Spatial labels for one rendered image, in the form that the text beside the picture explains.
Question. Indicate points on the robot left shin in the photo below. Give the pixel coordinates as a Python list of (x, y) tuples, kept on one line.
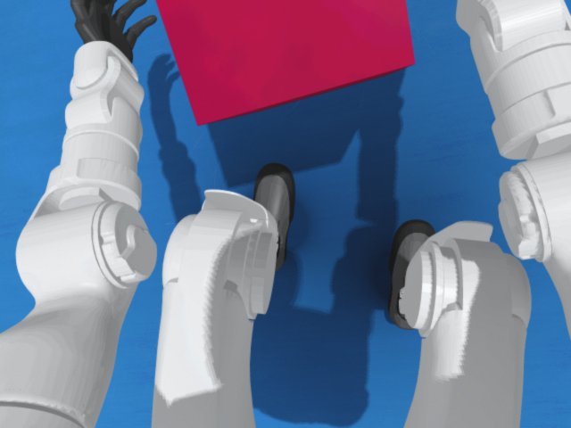
[(215, 199)]

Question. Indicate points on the carton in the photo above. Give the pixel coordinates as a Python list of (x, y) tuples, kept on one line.
[(237, 57)]

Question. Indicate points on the robot right foot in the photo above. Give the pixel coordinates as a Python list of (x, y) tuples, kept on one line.
[(407, 240)]

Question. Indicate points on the robot right upper arm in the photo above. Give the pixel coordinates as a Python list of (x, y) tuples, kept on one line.
[(535, 216)]

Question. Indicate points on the robot left upper arm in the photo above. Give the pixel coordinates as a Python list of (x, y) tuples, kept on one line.
[(82, 266)]

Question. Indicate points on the right robot forearm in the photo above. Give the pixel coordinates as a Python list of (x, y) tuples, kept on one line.
[(522, 51)]

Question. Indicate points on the left robot forearm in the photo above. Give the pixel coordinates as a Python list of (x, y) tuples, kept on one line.
[(100, 149)]

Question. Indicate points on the left robot hand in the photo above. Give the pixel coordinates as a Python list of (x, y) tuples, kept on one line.
[(94, 22)]

